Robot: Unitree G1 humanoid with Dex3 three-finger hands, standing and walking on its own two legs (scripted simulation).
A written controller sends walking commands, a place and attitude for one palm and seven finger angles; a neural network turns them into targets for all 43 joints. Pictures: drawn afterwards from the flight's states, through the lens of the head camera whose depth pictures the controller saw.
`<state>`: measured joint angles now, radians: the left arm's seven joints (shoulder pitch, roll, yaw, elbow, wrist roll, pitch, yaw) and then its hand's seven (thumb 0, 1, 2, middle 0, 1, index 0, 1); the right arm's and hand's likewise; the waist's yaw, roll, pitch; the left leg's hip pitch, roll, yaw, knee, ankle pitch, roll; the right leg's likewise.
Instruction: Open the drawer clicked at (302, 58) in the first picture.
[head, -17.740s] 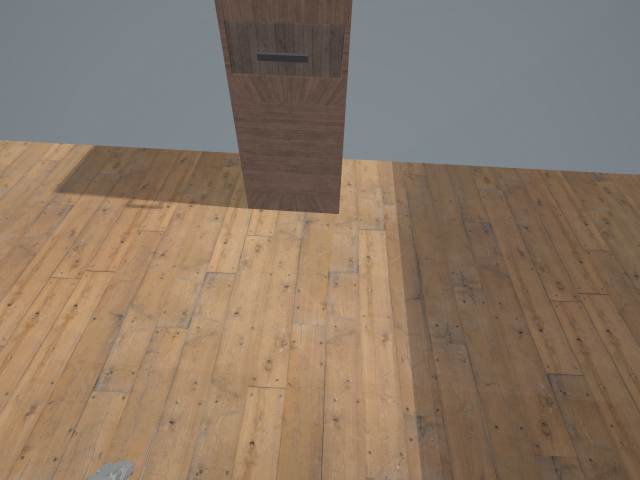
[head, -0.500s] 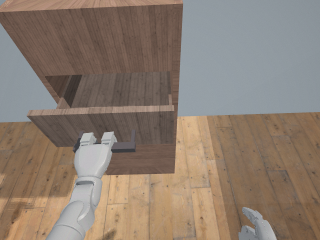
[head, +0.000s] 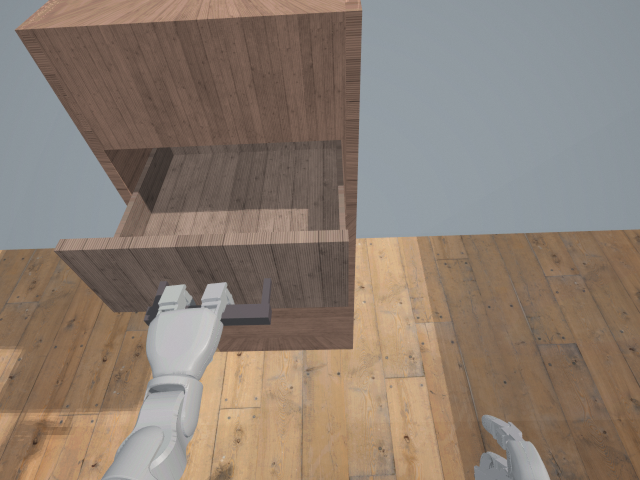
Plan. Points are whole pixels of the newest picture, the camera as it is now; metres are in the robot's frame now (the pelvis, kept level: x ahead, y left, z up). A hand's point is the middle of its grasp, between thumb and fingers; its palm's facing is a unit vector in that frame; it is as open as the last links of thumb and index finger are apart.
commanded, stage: pull the drawer open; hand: left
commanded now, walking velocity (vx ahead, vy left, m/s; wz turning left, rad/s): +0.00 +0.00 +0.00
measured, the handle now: (211, 301) +0.35 +0.18 +0.00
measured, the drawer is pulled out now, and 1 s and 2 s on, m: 0.20 0.30 0.30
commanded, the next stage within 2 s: open the thumb to release the handle in 1.12 s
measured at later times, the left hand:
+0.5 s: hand (194, 396) +0.23 +0.18 -0.02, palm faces +0.02 -0.11 -0.99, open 5.9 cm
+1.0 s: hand (188, 426) +0.19 +0.18 -0.02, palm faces +0.03 -0.13 -0.99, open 6.0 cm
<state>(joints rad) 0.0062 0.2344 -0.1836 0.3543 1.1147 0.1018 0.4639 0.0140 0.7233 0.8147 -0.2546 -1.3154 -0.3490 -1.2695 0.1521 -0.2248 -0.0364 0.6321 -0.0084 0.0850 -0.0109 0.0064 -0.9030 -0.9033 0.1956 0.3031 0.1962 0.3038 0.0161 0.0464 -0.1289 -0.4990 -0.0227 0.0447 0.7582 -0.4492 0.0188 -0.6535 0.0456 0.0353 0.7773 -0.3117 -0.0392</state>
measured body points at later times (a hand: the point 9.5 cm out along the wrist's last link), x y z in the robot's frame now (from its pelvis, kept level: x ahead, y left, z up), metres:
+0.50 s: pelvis +0.01 -0.01 -0.01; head +0.05 -0.04 +0.44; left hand +0.22 +0.18 +0.03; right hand +0.23 -0.22 -0.11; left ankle -0.05 +0.11 -0.71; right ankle +0.04 -0.09 -0.71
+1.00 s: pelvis +0.00 -0.01 -0.02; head +0.04 -0.04 +0.43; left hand +0.19 +0.18 +0.03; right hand +0.20 -0.23 -0.12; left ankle -0.05 +0.11 -0.71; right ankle +0.04 -0.09 -0.71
